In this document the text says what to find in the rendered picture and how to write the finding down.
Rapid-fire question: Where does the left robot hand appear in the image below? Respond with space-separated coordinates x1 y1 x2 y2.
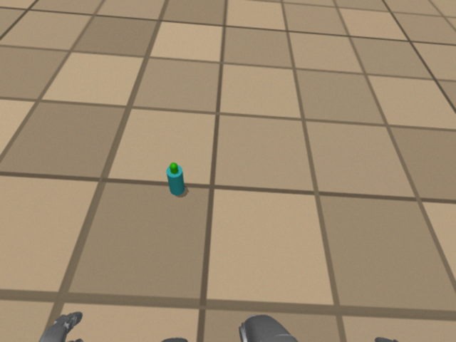
39 312 83 342

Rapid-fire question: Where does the bottle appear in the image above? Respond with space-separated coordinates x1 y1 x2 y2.
167 162 185 195

